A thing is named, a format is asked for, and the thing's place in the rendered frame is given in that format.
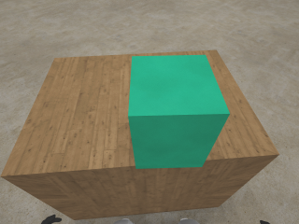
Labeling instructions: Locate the left robot hand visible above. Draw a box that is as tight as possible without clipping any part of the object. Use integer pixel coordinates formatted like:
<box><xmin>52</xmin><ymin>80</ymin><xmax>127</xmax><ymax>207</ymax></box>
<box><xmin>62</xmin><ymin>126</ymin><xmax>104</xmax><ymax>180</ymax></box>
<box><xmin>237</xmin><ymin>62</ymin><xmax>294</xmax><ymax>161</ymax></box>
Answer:
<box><xmin>41</xmin><ymin>214</ymin><xmax>62</xmax><ymax>224</ymax></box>

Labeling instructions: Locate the pedestal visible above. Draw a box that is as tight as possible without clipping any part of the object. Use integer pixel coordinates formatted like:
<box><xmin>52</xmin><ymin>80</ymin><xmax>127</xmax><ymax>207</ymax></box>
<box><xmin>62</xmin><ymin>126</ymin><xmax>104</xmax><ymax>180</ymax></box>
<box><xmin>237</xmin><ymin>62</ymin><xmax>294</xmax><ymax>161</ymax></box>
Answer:
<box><xmin>0</xmin><ymin>49</ymin><xmax>279</xmax><ymax>220</ymax></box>

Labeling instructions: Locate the carton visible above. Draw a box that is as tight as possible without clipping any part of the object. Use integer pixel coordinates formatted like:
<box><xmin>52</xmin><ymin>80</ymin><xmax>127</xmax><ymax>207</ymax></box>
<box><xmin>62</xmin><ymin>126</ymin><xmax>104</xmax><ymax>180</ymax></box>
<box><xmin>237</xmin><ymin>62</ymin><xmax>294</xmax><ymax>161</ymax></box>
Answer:
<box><xmin>128</xmin><ymin>55</ymin><xmax>230</xmax><ymax>169</ymax></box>

